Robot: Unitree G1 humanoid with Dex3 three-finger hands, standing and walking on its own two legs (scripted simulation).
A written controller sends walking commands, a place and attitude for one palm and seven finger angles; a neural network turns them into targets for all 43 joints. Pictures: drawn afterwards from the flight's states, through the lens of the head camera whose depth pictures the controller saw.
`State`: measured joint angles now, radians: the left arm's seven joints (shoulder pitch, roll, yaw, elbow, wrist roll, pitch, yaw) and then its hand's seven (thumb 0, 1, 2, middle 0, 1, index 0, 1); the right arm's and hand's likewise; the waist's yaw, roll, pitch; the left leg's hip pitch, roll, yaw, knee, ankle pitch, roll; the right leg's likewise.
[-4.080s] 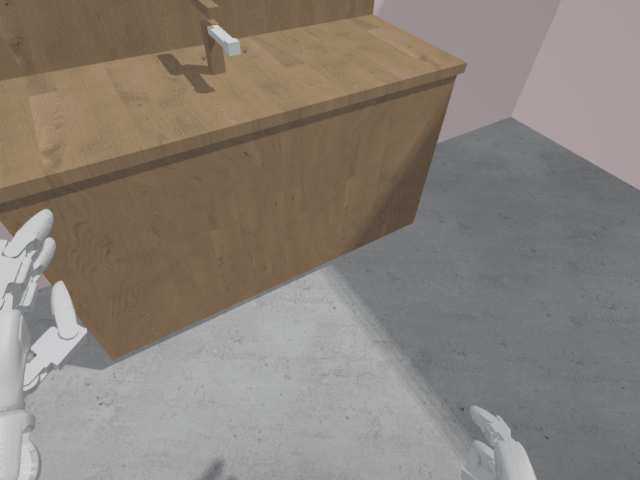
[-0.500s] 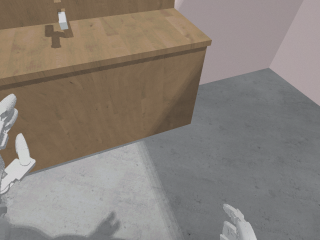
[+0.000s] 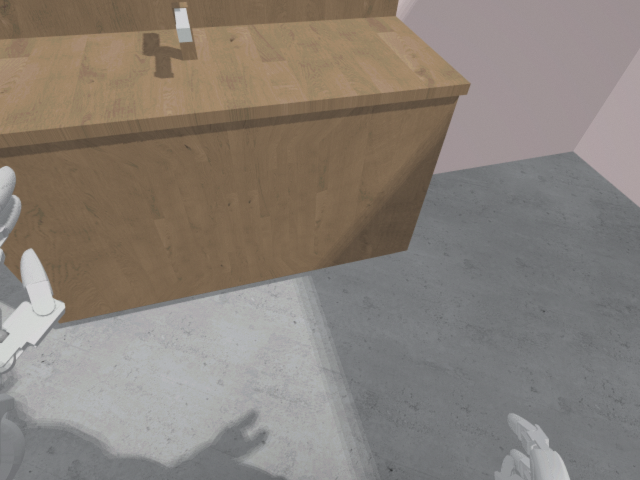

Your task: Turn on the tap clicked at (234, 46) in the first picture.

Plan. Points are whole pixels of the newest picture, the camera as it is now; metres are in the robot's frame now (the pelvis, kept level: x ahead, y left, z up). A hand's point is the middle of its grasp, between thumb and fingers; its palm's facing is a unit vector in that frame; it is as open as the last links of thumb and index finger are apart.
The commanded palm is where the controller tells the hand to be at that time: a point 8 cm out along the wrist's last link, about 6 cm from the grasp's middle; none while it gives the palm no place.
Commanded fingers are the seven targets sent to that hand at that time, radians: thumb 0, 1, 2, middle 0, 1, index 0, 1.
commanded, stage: take the last steps up to it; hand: left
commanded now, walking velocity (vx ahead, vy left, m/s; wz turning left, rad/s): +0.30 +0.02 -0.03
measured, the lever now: (184, 33) +0.92 +0.36 +0.13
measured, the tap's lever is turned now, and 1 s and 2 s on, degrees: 0 0 0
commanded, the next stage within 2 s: none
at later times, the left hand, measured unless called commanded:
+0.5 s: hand (134, 244) +0.29 +0.21 +0.18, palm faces +0.40 -0.81 -0.43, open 7.4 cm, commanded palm +0.23 +0.26 +0.19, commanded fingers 0.00 0.90 0.90 -0.20 -0.30 -0.20 -0.30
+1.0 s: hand (161, 169) +0.40 +0.22 +0.19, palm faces +0.40 -0.78 -0.47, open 7.4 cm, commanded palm +0.35 +0.26 +0.19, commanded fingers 0.00 0.90 0.90 -0.20 -0.30 -0.20 -0.30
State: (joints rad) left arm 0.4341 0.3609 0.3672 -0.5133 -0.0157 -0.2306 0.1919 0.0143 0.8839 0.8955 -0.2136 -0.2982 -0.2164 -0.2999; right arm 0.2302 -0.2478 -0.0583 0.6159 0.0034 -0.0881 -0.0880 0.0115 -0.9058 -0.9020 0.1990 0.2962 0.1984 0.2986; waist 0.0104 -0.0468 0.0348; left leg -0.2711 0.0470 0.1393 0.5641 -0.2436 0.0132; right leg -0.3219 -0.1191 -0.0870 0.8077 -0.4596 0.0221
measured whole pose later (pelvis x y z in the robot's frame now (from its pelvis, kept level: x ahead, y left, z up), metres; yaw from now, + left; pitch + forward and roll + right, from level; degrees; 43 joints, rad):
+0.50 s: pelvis +0.07 -0.02 +0.01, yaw +1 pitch +0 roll +1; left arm 0.47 0.33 0.35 -0.49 -0.01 -0.22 0.15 0.02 0.88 0.90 -0.21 -0.30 -0.22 -0.30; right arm 0.19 -0.24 -0.01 0.66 0.00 -0.05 -0.06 0.01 -0.90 -0.90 0.21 0.30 0.20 0.30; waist -0.01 0.00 0.05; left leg -0.50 0.07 0.07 1.02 -0.35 -0.03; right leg -0.25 -0.04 -0.18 0.52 -0.28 -0.06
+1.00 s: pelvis +0.19 -0.02 +0.00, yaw -1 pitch +0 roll +0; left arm 0.49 0.39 0.38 -0.51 -0.02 -0.23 0.16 0.01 0.89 0.90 -0.21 -0.30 -0.21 -0.30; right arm 0.23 -0.11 0.05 0.60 0.00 -0.10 -0.05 0.01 -0.90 -0.90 0.21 0.30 0.21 0.30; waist 0.01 0.03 0.04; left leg -0.25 0.12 0.14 0.59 -0.32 -0.03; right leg -0.33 -0.07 -0.16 0.58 -0.32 0.02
